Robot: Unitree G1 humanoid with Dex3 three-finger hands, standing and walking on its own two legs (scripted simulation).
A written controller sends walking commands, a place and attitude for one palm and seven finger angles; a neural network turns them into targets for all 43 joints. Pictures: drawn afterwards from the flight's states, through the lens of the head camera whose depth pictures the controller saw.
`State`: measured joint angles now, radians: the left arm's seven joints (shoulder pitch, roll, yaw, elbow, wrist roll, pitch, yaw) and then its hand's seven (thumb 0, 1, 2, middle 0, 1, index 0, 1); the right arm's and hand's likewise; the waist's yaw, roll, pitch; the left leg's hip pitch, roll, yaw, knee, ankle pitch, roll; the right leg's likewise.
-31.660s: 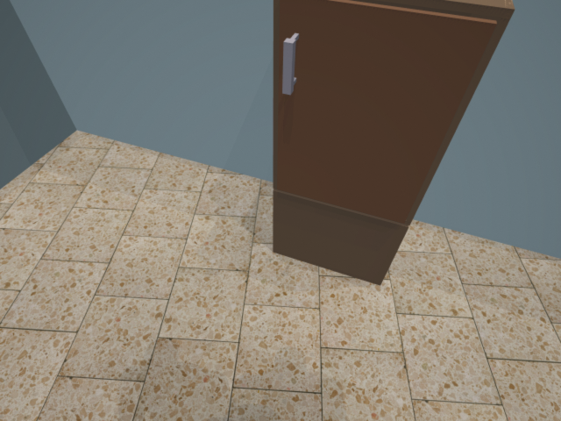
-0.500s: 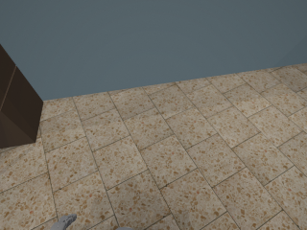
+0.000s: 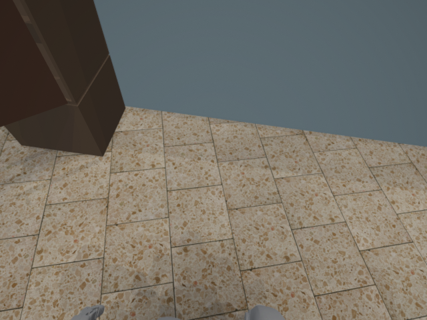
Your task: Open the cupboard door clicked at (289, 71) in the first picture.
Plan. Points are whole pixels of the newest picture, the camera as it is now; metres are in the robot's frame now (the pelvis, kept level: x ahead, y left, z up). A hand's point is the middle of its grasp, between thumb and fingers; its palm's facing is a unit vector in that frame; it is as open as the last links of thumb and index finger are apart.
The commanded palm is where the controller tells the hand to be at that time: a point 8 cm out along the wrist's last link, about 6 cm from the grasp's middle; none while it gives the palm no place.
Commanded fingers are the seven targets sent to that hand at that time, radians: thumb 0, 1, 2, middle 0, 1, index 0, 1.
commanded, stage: turn to face it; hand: left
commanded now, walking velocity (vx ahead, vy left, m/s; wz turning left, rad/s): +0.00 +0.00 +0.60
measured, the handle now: out of the picture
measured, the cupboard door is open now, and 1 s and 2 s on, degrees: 42 42 42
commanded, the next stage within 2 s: take the last steps up to it in 0.96 s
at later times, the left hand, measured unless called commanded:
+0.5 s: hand out of the picture +0.01 +0.21 -0.19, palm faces +0.32 -0.92 -0.22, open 7.4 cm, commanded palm none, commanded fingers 0.00 0.90 0.90 -0.20 -0.30 -0.20 -0.30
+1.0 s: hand out of the picture +0.01 +0.17 -0.16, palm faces +0.52 -0.83 -0.22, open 7.4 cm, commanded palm none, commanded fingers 0.00 0.90 0.90 -0.20 -0.30 -0.20 -0.30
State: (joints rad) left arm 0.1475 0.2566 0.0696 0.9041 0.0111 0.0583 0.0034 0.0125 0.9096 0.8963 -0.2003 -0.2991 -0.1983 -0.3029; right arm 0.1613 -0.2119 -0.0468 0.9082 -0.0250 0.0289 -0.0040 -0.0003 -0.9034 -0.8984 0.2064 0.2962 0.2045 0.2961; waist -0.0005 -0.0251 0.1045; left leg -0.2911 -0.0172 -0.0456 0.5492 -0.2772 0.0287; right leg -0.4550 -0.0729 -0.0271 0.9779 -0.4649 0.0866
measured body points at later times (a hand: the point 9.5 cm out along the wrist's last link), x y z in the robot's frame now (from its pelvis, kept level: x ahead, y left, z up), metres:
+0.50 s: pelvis +0.02 -0.01 -0.02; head +0.07 +0.04 +0.43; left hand +0.00 +0.26 -0.17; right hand +0.20 -0.23 -0.14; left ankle +0.00 +0.09 -0.74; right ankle +0.02 -0.16 -0.70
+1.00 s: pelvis +0.05 -0.02 +0.00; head +0.09 +0.00 +0.45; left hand -0.02 +0.21 -0.14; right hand +0.26 -0.20 -0.14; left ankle -0.02 +0.07 -0.69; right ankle +0.10 -0.14 -0.74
